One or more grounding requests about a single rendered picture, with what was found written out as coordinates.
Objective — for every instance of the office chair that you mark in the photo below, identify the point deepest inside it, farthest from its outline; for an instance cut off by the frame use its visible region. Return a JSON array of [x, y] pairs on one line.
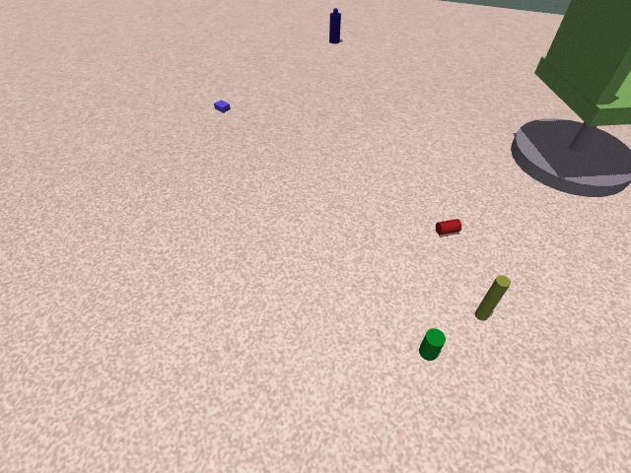
[[588, 66]]

